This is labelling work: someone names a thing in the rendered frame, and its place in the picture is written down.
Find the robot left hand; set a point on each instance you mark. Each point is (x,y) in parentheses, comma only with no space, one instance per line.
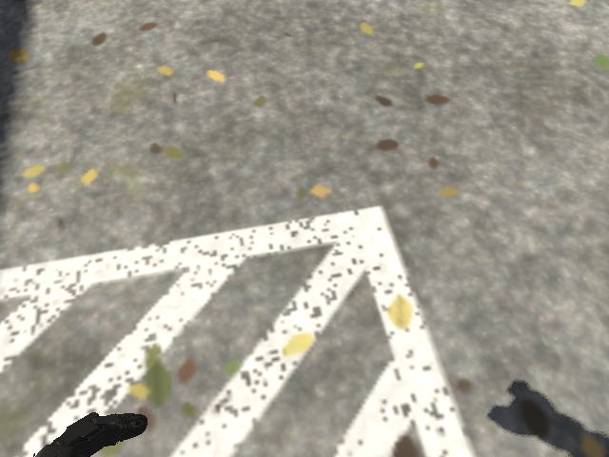
(93,432)

